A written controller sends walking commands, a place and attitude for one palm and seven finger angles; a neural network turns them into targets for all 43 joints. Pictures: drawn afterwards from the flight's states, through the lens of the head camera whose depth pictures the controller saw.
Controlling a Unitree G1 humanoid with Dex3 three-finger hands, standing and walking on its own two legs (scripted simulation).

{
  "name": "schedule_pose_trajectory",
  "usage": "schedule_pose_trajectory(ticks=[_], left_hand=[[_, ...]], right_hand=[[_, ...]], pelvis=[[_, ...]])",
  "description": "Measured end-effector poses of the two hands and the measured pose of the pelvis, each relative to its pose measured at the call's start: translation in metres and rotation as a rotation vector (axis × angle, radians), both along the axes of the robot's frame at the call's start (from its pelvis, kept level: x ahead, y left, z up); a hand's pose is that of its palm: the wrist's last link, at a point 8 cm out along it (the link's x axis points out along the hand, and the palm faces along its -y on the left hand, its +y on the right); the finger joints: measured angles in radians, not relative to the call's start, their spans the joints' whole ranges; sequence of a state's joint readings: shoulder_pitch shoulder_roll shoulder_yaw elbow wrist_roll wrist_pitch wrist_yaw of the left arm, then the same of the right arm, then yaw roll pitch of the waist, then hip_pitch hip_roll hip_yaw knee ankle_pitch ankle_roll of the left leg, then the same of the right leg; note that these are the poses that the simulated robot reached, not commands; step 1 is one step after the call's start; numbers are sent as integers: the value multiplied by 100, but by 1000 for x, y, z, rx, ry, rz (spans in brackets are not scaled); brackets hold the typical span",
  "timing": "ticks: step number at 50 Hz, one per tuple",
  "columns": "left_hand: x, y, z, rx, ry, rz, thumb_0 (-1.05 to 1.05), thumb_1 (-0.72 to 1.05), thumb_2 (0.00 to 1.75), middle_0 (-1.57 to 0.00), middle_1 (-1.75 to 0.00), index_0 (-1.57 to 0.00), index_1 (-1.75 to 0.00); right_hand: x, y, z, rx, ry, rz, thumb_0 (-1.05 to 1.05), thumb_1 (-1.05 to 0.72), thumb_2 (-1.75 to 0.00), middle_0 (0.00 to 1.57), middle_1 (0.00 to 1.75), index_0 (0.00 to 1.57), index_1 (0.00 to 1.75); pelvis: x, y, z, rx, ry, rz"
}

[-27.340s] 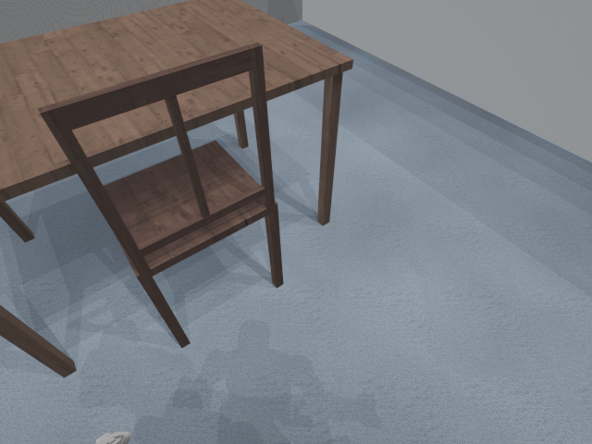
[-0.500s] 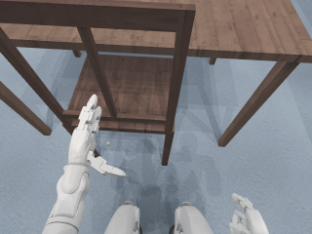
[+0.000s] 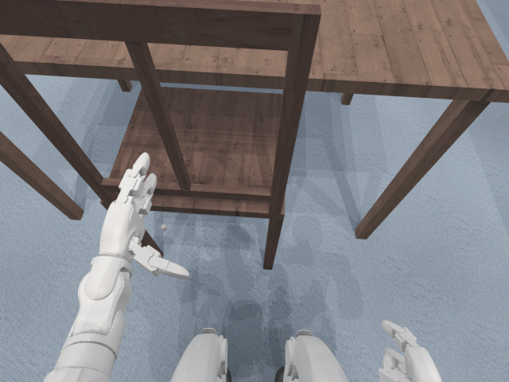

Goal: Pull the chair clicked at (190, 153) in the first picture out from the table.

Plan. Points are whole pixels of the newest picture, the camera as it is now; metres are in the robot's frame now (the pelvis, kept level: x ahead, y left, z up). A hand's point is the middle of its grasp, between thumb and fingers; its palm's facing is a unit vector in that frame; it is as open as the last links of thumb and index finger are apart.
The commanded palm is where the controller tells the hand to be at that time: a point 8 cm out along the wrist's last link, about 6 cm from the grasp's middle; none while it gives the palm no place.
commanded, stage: aim the fingers beside a spindle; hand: left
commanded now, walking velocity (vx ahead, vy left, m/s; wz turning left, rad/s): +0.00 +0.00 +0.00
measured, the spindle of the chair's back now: (167, 133) +0.49 +0.15 +0.06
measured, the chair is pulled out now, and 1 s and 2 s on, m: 0.00 0.00 0.00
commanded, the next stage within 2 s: push the fingers through the gap in 0.90 s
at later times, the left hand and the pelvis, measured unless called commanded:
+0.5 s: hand (181, 237) +0.33 +0.12 +0.02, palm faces -0.13 -0.99 -0.01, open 16.9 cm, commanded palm +0.33 +0.19 +0.03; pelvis +0.01 +0.02 +0.00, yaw -1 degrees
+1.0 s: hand (167, 219) +0.36 +0.14 +0.02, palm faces -0.06 -1.00 -0.07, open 16.9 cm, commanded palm +0.33 +0.19 +0.02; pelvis +0.00 +0.01 +0.00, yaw +0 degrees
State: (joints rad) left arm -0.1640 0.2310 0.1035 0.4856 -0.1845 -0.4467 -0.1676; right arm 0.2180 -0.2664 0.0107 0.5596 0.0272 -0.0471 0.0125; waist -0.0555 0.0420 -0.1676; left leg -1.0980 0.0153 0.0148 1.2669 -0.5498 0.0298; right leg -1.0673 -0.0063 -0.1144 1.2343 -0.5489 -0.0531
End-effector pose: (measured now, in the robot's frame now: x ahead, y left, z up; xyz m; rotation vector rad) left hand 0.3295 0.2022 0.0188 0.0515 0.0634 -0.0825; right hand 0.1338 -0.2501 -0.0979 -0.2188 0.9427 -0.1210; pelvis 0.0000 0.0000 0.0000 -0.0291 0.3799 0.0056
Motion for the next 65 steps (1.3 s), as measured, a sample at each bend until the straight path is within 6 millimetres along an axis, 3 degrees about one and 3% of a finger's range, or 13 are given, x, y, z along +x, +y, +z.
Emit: schedule_pose_trajectory(ticks=[4, 7, 12, 16, 20, 24, 29, 33, 38, 42, 47, 54, 65], left_hand=[[-8, -19, -16, -46, 78, -60, -2, -50, 30, -6, -8, -6, -8], [-10, -24, -2, -50, 7, -46, -2, -50, 30, -6, -8, -6, -8], [3, -3, 23, 8, -125, 41, -2, -50, 30, -6, -8, -6, -8], [7, 5, 8, 8, -35, 27, -2, -50, 30, -6, -8, -6, -8], [-9, -15, -13, -39, 81, -57, -2, -50, 30, -5, -8, -5, -8], [-17, -31, -2, -52, 15, -67, -2, -50, 30, -6, -8, -6, -8], [-1, -12, 22, 4, -137, 33, -2, -50, 30, -7, -8, -6, -8], [7, 3, 8, 23, -53, 43, -2, -50, 30, -6, -8, -6, -8], [-12, -9, -13, -32, 78, -33, -2, -50, 30, -6, -8, -6, -8], [-20, -20, 5, -45, -14, -37, -2, -50, 30, -6, -8, -6, -8], [0, -11, 19, 6, -123, 17, -2, -50, 30, -6, -8, -6, -8], [7, -10, -15, -9, 56, -13, -2, -50, 30, -6, -8, -6, -8], [30, -12, 4, 5, -82, 16, -2, -50, 30, -6, -8, -6, -8]], right_hand=[[0, 2, 2, -10, -5, -15, 1, -90, -90, 20, 30, 21, 30], [0, 5, 5, -16, -9, -21, 1, -90, -90, 20, 30, 21, 30], [0, 13, 3, 1, 5, 0, 1, -90, -90, 20, 30, 20, 30], [1, 17, 0, 24, 17, 7, 1, -90, -90, 20, 30, 21, 30], [3, 19, 3, 21, 11, -4, 1, -90, -90, 20, 30, 21, 30], [5, 19, 7, 0, -7, -7, 1, -90, -90, 20, 30, 21, 30], [6, 20, 3, 4, 0, 10, 1, -90, -90, 20, 30, 21, 30], [4, 20, 0, 21, 19, 15, 1, -90, -90, 20, 30, 21, 30], [2, 17, 4, 14, 15, -5, 1, -90, -90, 20, 30, 21, 30], [3, 15, 8, -8, 1, -5, 1, -90, -90, 20, 30, 21, 30], [3, 12, 3, -10, 8, 14, 1, -90, -90, 20, 30, 21, 30], [-2, 9, -1, 2, 26, -9, 1, -90, -90, 20, 30, 21, 30], [-11, 5, -10, -10, 57, -6, 1, -90, -90, 20, 30, 21, 30]], pelvis=[[2, 5, 1, -3, 7, -5], [4, 7, 3, 0, 4, -13], [5, 9, 4, 1, 1, -11], [5, 11, 2, -4, 4, -5], [6, 14, 4, -7, 5, -4], [6, 16, 5, -5, 1, -10], [4, 14, 2, -2, -3, -10], [2, 11, 0, -4, 0, -6], [4, 12, 4, -7, 1, -6], [5, 12, 6, -6, -6, -7], [2, 9, 2, -5, -4, -2], [1, 7, -1, -4, 11, -7], [1, 4, -5, -2, 22, -5]])
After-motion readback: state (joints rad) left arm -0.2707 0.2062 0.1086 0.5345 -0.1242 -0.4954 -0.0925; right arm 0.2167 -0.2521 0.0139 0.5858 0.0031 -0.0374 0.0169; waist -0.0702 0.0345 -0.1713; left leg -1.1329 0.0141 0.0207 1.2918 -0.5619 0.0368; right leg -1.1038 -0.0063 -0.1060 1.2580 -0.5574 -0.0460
